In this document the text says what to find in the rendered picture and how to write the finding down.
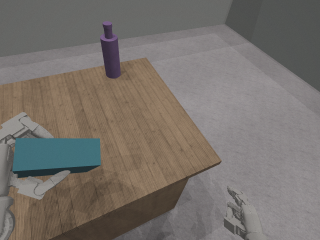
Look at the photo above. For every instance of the sponge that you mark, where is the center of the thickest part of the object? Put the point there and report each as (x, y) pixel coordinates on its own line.
(48, 156)

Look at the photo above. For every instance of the robot left hand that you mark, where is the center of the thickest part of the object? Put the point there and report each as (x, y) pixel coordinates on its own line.
(21, 126)

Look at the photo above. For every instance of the robot left forearm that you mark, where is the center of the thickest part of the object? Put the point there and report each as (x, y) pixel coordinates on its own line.
(7, 218)

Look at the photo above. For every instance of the table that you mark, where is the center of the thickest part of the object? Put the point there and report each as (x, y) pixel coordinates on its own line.
(149, 148)

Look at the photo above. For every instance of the robot right hand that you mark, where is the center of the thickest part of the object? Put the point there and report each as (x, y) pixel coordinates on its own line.
(246, 218)

